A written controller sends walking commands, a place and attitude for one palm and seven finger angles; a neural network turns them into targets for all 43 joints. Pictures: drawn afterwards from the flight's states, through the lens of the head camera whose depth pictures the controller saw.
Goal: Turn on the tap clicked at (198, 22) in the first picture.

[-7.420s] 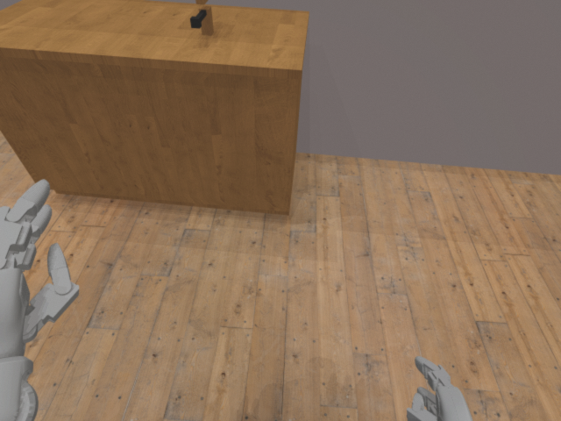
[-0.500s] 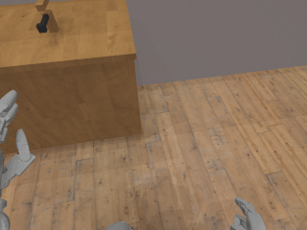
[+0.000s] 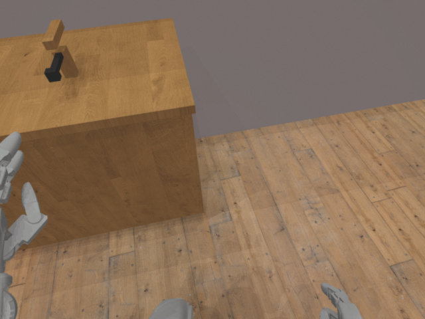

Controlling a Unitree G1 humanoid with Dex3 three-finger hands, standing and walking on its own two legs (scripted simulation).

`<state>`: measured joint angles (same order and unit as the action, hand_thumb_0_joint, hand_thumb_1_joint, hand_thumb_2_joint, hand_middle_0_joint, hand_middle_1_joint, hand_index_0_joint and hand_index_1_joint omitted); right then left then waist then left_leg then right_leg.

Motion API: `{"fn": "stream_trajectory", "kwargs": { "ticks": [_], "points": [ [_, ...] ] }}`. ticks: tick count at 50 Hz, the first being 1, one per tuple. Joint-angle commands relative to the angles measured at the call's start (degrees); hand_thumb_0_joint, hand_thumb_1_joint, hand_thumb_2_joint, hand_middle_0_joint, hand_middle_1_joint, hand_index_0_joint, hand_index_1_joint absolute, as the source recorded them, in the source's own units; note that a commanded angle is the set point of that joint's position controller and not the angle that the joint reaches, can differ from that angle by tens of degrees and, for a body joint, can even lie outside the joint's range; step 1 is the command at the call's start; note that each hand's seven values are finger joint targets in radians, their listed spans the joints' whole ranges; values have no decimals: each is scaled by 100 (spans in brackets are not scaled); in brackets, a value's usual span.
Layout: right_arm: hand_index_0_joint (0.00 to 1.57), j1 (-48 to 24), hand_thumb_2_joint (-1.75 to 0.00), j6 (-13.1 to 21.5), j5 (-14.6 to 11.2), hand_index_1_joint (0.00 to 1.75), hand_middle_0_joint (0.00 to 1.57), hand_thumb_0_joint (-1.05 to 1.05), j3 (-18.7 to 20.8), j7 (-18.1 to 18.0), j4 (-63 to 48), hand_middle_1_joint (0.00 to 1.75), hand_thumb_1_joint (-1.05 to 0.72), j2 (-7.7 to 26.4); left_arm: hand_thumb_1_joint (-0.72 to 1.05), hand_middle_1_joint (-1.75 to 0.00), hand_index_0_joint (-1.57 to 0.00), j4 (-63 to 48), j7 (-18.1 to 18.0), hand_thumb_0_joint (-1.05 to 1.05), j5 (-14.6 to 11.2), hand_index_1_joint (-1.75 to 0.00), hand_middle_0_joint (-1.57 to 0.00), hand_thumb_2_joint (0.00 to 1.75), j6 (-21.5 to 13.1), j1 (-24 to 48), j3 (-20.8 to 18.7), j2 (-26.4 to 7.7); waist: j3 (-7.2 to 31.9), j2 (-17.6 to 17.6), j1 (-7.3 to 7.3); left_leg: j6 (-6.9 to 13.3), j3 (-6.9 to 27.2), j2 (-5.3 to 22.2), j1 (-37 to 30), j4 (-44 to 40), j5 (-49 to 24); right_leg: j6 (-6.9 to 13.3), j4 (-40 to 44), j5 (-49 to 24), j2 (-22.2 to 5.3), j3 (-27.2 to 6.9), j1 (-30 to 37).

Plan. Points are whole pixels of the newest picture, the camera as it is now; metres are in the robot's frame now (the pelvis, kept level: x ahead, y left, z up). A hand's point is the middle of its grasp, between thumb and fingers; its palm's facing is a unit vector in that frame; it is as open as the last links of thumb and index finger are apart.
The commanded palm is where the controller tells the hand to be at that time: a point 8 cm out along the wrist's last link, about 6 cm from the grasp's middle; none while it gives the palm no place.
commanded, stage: take the last steps up to it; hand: left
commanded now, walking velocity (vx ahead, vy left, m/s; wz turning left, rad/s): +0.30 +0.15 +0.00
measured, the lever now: (53, 74) +0.67 +0.48 +0.09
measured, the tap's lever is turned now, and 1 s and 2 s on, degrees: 0 0 0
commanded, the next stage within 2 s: come to a stop and stand still in 0.90 s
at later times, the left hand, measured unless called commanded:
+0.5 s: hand (25, 143) +0.32 +0.31 +0.19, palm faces +0.35 -0.80 -0.49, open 7.4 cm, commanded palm +0.28 +0.36 +0.18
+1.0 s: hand (31, 106) +0.42 +0.35 +0.18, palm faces +0.38 -0.83 -0.42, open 7.4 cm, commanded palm +0.36 +0.39 +0.18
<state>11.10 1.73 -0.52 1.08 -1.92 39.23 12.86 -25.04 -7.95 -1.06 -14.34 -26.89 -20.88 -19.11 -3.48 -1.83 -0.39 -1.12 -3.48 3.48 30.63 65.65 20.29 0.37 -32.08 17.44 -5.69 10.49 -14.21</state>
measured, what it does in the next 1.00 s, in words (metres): walks ahead: left foot, then right foot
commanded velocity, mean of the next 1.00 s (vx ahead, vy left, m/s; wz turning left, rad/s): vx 0.21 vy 0.08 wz -0.04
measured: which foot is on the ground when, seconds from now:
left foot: up 0.00-0.14, down 0.16-0.56, up 0.58-0.86, down 0.88-1.00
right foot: down 0.00-0.18, up 0.20-0.52, down 0.54-0.90, up 0.92-1.00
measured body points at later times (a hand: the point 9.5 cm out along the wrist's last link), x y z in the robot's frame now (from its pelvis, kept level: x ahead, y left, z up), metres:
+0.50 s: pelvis +0.11 +0.08 +0.00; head +0.13 +0.07 +0.45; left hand +0.30 +0.35 +0.22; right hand +0.26 -0.11 -0.11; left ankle +0.12 +0.18 -0.73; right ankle +0.14 -0.01 -0.72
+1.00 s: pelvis +0.18 +0.12 -0.01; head +0.20 +0.13 +0.44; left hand +0.39 +0.40 +0.21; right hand +0.33 -0.13 -0.09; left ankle +0.23 +0.24 -0.73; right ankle +0.14 +0.01 -0.69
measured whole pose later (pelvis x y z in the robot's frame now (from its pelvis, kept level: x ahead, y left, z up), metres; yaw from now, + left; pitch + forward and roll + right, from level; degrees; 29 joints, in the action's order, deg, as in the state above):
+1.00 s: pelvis +0.18 +0.12 -0.01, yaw -4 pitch -1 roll +1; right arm 11.1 3.6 -0.7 2.1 -4.0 34.2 11.3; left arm -28.2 -9.5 -1.5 -14.0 -24.7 -22.7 -23.2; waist -2.8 1.5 0.1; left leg 0.4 -7.6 3.5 17.4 32.9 14.5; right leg -0.5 -55.1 29.5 -3.3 3.9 -21.4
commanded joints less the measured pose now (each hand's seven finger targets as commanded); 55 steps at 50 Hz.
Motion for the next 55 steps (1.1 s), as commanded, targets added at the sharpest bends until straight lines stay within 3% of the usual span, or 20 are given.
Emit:
{"fn": "stream_trajectory", "kwargs": {
  "ticks": [1,5,7,9,10,12,17,25,26,28,29,32,35,38,42,43,45,46,50,55],
  "points": [
    [20,-510,-90,375,69,30,20,0,182,-70,-1150,30,-90,376,90,-30,-20,-1686,-178,0,13,-30,-20,90,-445,182,-774,-1301,635,1147,-62,54,-338,245,-268,-1957,-340,623,1253,-1875,-1360,-906,509],
    [20,-341,-90,467,93,30,20,0,227,-154,-1268,30,-90,285,90,-30,-20,-2005,-289,0,27,-30,-20,90,-395,249,-813,-1277,888,992,-24,67,-889,-197,-1527,-3440,-845,441,825,-1141,-1088,-750,483],
    [20,-149,-90,501,37,30,20,0,348,-242,-1267,30,-90,455,90,-30,-20,-2068,-282,0,29,-30,-20,90,-456,520,-804,-1258,1003,4,122,131,-734,-86,-2374,-4021,-883,228,-354,-698,-735,-514,88],
    [20,-121,-90,549,-31,30,20,0,460,-223,-1381,30,-90,669,90,-30,-20,-1935,-266,0,-3,-30,-20,90,-518,561,-654,-1099,1074,-1967,142,981,2012,1679,-3155,-4698,-1800,-166,-3117,2043,315,-274,-1677],
    [20,-219,-90,602,15,30,20,0,354,-219,-1238,30,-90,556,90,-30,-20,-1620,-270,0,7,-30,-20,90,-547,502,-886,-1418,1185,-1773,130,1376,2518,2015,-2841,-4939,-1060,-76,-3948,2019,196,-688,-1916],
    [20,-273,-90,648,-57,30,20,0,392,-160,-1172,30,-90,517,90,-30,-20,-1781,-208,0,-58,-30,-20,90,-512,488,-901,-1320,991,-1072,159,1538,2048,1807,-2727,-4742,-1129,-138,-4183,1457,-98,-881,-2459],
    [20,-297,-90,808,-26,30,20,0,262,-85,-1113,30,-90,439,90,-30,-20,-2105,-128,0,-121,-30,-20,90,-413,-54,-730,-1090,1055,-1059,62,1192,697,1330,-2282,-4828,-1804,-208,-2542,582,-19,-460,-1714],
    [20,-397,-90,645,23,30,20,0,88,-263,-1098,30,-90,451,90,-30,-20,-1322,-156,0,-87,-30,-20,90,-66,287,-714,-1141,951,-485,34,742,250,1219,-1794,-4219,-1044,-136,206,64,354,-65,90],
    [20,-382,-90,605,17,30,20,0,81,-268,-1084,30,-90,459,90,-30,-20,-1204,-164,0,-53,-30,-20,90,-51,356,-730,-1179,976,-214,27,644,168,1061,-1419,-3758,-926,-22,620,-243,235,-316,590],
    [20,-375,-90,548,10,30,20,0,53,-230,-1169,30,-90,324,90,-30,-20,-987,-173,0,-25,-30,-20,90,-43,619,-781,-1326,952,1732,53,161,-566,-104,218,-1626,420,822,1297,-886,-1399,-3166,1448],
    [20,-349,-90,557,-17,30,20,0,192,-145,-1161,30,-90,481,90,-30,-20,-877,-135,0,-123,-30,-20,90,-44,667,-652,-1207,900,2234,-20,48,-103,-252,627,-403,1036,1144,1663,-789,-1902,-4018,1423],
    [20,-461,-90,438,36,30,20,0,33,-83,-1007,30,-90,380,90,-30,-20,-1162,-136,0,-16,-30,-20,90,-233,609,-620,-1202,540,721,44,-68,383,153,821,168,350,1068,1447,-1711,-1678,-2485,1106],
    [20,-543,-90,403,61,30,20,0,66,-142,-1124,30,-90,345,90,-30,-20,-1668,-203,0,46,-30,-20,90,-396,526,-730,-1336,811,710,23,-2,96,223,-193,-1427,169,824,1155,-2793,-1356,-1380,753],
    [20,-493,-90,392,104,30,20,0,96,-161,-1298,30,-90,293,90,-30,-20,-1783,-278,0,-20,-30,-20,90,-341,-24,-874,-1318,989,820,-127,23,-531,-123,-675,-2607,-199,793,1027,-2667,-1106,-1269,997],
    [20,-259,-90,372,67,30,20,0,224,-248,-1377,30,-90,402,90,-30,-20,-1857,-310,0,-67,-30,-20,90,-295,134,-816,-1244,1030,469,44,53,-601,-157,-2018,-4036,-1001,407,365,-1247,-728,-1040,470],
    [20,-198,-90,372,28,30,20,0,266,-274,-1391,30,-90,499,90,-30,-20,-1837,-302,0,-81,-30,-20,90,-321,253,-806,-1248,1019,-44,89,217,-187,184,-2389,-4233,-1098,243,-222,-721,-448,-906,49],
    [20,-176,-90,399,-45,30,20,0,297,-256,-1466,30,-90,644,90,-30,-20,-1517,-241,0,-112,-30,-20,90,-346,287,-632,-1069,885,-1297,67,1067,2021,1755,-2660,-4819,-1752,-91,-2216,1959,433,-500,-1373],
    [20,-318,-90,445,23,30,20,0,242,-273,-1382,30,-90,578,90,-30,-20,-1383,-225,0,-86,-30,-20,90,-332,332,-734,-1231,738,-1590,99,1362,2427,1998,-2350,-5063,-1300,-83,-2940,1910,329,-734,-1620],
    [20,-341,-90,589,-6,30,20,0,219,-173,-1255,30,-90,553,90,-30,-20,-1902,-132,0,-55,-30,-20,90,-298,414,-473,-1061,769,-1078,34,1114,998,1398,-2187,-4679,-2080,-175,-2332,923,163,-647,-1401],
    [20,-298,-90,655,37,30,20,0,52,-144,-1284,30,-90,482,90,-30,-20,-1842,-174,0,-143,-30,-20,90,-49,109,-668,-1226,1000,-924,48,681,502,1298,-2069,-4352,-2801,-213,-258,270,487,-355,-173]
  ]
}}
